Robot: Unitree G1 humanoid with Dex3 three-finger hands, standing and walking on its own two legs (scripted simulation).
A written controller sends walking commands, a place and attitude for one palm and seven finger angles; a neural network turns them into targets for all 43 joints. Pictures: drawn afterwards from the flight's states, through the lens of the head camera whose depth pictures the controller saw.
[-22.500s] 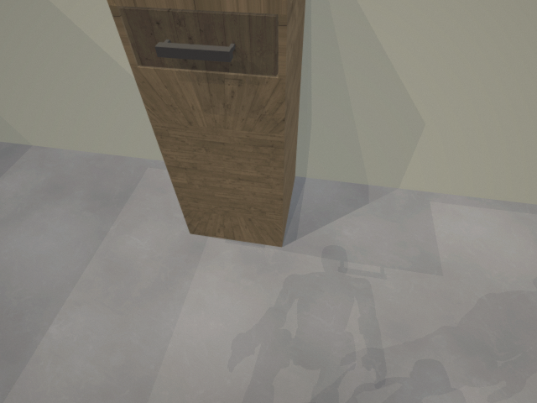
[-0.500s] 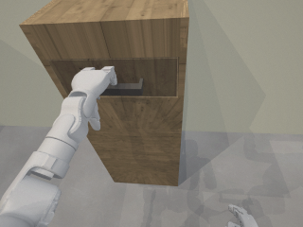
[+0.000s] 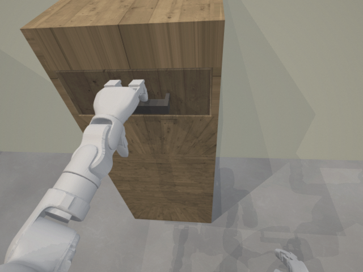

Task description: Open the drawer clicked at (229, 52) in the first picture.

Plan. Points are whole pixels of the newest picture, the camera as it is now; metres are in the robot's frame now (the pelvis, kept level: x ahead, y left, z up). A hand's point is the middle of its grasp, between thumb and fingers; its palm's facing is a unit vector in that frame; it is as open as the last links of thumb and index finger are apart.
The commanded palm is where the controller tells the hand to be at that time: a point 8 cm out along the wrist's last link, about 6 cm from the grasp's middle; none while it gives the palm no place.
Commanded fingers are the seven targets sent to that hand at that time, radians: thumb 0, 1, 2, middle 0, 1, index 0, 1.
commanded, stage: lower the fingers behind the handle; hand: left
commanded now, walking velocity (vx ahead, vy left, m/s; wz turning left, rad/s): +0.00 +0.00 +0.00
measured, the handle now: (134, 101) +0.49 +0.16 +0.12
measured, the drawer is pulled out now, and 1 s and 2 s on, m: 0.00 0.00 0.00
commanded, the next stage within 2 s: lift the fingers back up to retry in 0.58 s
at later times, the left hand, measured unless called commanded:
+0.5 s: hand (126, 115) +0.42 +0.16 +0.14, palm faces +0.04 -0.02 -1.00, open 13.8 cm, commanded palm +0.40 +0.17 +0.16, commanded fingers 0.00 -0.50 0.30 -0.30 -1.20 -0.30 -1.20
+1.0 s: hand (133, 113) +0.42 +0.14 +0.15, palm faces +0.03 -0.03 -1.00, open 13.8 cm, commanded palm +0.40 +0.16 +0.21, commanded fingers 0.00 -0.50 0.30 -0.30 -1.20 -0.30 -1.20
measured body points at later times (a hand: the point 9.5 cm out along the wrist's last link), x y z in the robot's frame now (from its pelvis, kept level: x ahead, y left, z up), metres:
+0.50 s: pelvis -0.01 -0.01 +0.00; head +0.01 -0.05 +0.44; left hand +0.41 +0.16 +0.19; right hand +0.13 -0.27 -0.13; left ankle -0.01 +0.12 -0.74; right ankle -0.03 -0.11 -0.74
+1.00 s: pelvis +0.00 +0.00 +0.00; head +0.01 -0.04 +0.45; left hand +0.42 +0.14 +0.20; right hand +0.14 -0.24 -0.13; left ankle -0.01 +0.12 -0.74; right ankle -0.03 -0.11 -0.74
